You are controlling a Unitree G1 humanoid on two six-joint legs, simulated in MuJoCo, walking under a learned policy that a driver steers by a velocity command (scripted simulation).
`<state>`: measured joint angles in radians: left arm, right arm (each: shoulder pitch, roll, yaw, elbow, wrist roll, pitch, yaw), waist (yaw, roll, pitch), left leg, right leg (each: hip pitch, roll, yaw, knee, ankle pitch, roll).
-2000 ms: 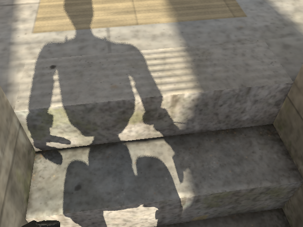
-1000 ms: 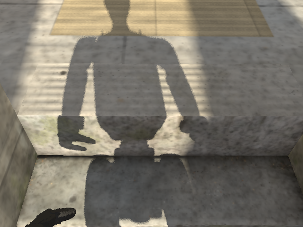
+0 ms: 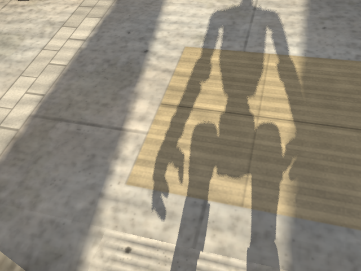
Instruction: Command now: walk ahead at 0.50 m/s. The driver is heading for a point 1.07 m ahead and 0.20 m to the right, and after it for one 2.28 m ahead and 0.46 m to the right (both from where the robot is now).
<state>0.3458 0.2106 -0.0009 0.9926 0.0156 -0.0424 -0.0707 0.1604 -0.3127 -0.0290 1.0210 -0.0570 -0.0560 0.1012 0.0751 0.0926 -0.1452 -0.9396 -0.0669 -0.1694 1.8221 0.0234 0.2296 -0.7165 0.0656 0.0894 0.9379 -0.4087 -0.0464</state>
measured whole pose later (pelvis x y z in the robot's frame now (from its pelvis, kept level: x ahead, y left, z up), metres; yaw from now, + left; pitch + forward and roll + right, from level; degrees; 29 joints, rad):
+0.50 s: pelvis +0.25 +0.07 +0.13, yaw -7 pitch +8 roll +2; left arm 0.35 0.21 0.06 1.09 0.04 -0.11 -0.10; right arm 0.06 -0.22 0.00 0.85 -0.04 -0.07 0.09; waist 0.01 -0.01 -0.13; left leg -0.87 0.06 0.20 1.37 -0.63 0.08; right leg -0.66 0.02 0.23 1.64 0.04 -0.09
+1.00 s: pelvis +0.47 -0.03 +0.24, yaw -25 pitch +3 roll -1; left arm -0.01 0.18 0.05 0.77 0.04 -0.09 -0.05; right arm 0.36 -0.19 -0.04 0.96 -0.09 -0.10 0.02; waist -0.03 0.01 -0.03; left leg 0.09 0.19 0.38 0.54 -0.44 -0.05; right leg -0.45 0.05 -0.04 0.63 -0.21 -0.12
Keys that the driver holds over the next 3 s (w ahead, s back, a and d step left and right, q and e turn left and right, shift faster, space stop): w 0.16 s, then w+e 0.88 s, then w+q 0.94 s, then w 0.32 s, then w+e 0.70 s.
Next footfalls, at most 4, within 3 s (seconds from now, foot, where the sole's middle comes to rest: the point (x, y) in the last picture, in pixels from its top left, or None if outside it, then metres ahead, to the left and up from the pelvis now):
0.36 left None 0.34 0.16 -0.52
0.98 right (271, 235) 0.52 -0.15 -0.52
1.50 left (251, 129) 0.94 -0.13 -0.52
1.98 right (308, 93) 1.12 -0.37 -0.52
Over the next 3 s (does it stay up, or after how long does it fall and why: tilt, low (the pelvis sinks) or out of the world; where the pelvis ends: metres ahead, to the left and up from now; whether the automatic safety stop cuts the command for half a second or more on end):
stays up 1.48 -0.27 0.23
